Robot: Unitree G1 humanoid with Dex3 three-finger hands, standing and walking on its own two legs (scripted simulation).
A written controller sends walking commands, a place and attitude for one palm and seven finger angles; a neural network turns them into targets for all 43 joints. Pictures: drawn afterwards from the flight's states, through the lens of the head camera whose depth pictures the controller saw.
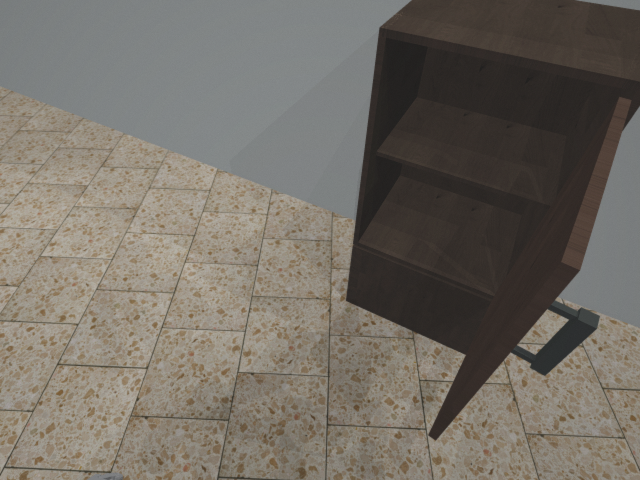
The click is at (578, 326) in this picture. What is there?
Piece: cupboard door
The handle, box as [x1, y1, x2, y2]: [511, 300, 599, 375]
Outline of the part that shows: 598,315 581,307 577,311 555,300 549,306 548,309 568,318 569,320 535,355 517,345 511,352 530,362 531,368 544,375 596,328 599,317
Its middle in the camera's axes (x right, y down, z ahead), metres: +0.30 +0.13 +0.52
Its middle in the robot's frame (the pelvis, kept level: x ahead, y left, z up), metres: +0.32 -0.28 +0.01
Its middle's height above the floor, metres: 0.78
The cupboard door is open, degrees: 83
